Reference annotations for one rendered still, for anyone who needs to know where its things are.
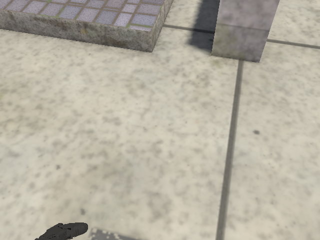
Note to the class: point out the left robot hand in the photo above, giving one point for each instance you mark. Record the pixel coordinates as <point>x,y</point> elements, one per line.
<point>62,231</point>

